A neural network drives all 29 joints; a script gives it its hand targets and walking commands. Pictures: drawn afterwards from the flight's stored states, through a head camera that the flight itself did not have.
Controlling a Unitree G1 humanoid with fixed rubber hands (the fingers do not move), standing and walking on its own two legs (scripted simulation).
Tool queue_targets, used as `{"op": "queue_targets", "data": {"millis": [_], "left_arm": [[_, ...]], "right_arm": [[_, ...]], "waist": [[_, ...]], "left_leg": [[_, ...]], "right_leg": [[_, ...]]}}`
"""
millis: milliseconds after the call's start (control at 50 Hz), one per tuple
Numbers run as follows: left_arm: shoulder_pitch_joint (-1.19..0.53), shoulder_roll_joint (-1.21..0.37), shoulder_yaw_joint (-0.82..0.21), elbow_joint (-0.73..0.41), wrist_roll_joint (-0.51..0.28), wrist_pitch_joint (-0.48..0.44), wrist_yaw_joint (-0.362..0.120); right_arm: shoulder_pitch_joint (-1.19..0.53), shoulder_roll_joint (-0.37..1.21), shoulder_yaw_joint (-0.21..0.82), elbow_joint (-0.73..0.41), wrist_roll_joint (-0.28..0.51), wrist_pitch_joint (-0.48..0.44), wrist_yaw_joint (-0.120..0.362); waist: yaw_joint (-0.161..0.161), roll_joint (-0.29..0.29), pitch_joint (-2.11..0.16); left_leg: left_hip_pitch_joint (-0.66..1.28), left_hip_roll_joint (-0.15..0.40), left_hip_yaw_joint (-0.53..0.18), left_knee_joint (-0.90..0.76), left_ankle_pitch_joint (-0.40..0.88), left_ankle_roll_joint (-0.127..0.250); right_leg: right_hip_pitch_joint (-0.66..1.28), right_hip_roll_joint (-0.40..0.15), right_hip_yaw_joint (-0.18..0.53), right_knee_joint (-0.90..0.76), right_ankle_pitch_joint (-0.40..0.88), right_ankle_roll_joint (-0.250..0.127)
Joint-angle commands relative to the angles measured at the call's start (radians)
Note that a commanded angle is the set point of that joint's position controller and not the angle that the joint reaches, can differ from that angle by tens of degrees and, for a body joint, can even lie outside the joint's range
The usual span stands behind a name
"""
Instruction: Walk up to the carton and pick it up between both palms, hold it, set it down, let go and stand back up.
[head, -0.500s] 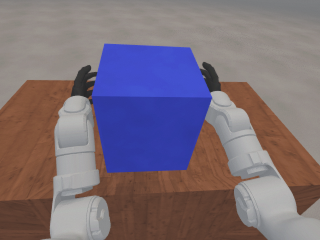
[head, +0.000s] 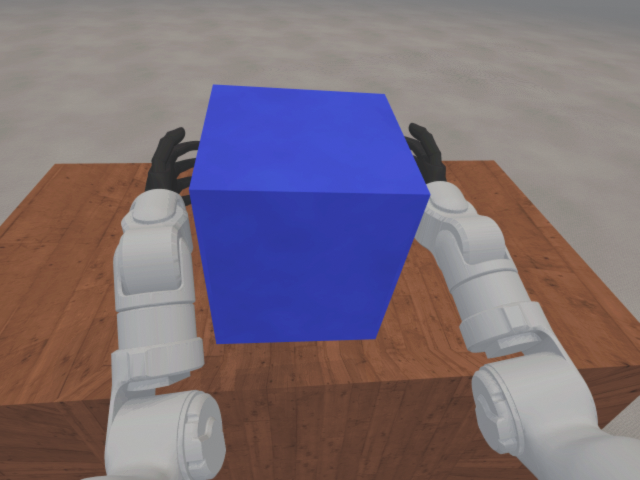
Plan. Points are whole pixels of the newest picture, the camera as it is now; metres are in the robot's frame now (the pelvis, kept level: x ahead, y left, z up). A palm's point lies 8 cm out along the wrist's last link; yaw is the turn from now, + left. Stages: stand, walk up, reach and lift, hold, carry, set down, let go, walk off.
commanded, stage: hold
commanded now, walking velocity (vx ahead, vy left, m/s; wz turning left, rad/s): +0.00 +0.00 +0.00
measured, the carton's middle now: (299, 220) +0.38 +0.01 +0.18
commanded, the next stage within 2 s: none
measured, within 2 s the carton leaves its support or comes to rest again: neither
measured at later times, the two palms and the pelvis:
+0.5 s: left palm (162, 197) +0.36 +0.17 +0.23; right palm (425, 189) +0.37 -0.14 +0.23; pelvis +0.00 +0.00 +0.00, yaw +1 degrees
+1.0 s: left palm (166, 200) +0.36 +0.16 +0.23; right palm (426, 189) +0.37 -0.14 +0.23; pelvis +0.00 +0.00 +0.00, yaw +1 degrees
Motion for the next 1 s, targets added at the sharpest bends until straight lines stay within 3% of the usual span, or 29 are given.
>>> {"op": "queue_targets", "data": {"millis": [0, 200, 400, 540, 760, 980], "left_arm": [[-0.706, -0.573, -0.523, -0.132, -0.172, -0.08, -0.128], [-0.74, -0.562, -0.52, -0.129, -0.173, -0.093, -0.134], [-0.744, -0.584, -0.531, -0.121, -0.192, -0.1, -0.116], [-0.74, -0.591, -0.505, -0.074, -0.171, -0.092, -0.121], [-0.742, -0.6, -0.551, -0.151, -0.191, -0.09, -0.112], [-0.683, -0.57, -0.535, -0.186, -0.172, -0.079, -0.123]], "right_arm": [[-0.806, 0.673, 0.358, -0.359, 0.107, -0.061, 0.094], [-0.801, 0.694, 0.35, -0.337, 0.1, -0.057, 0.088], [-0.833, 0.695, 0.356, -0.364, 0.103, -0.062, 0.096], [-0.832, 0.672, 0.313, -0.297, 0.082, -0.057, 0.111], [-0.795, 0.664, 0.335, -0.333, 0.115, -0.055, 0.101], [-0.767, 0.665, 0.378, -0.395, 0.13, -0.044, 0.088]], "waist": [[-0.018, 0.07, -0.423], [-0.025, 0.083, -0.413], [-0.011, 0.069, -0.448], [-0.007, 0.076, -0.394], [-0.034, 0.119, -0.436], [-0.018, 0.076, -0.419]], "left_leg": [[0.177, -0.051, 0.01, 0.012, 0.283, -0.021], [0.154, -0.056, 0.006, 0.004, 0.238, -0.018], [0.17, -0.047, 0.0, 0.008, 0.252, -0.014], [0.136, -0.035, 0.005, -0.023, 0.19, -0.014], [0.192, -0.041, -0.006, 0.017, 0.31, -0.046], [0.199, -0.048, -0.004, 0.023, 0.35, -0.037]], "right_leg": [[0.055, 0.031, 0.002, -0.024, 0.211, 0.082], [0.046, 0.02, 0.001, -0.018, 0.203, 0.093], [0.021, 0.034, -0.004, -0.022, 0.163, 0.084], [0.006, 0.038, -0.005, -0.034, 0.075, 0.069], [0.027, 0.039, -0.006, -0.018, 0.179, 0.074], [0.059, 0.039, -0.003, -0.013, 0.257, 0.088]]}}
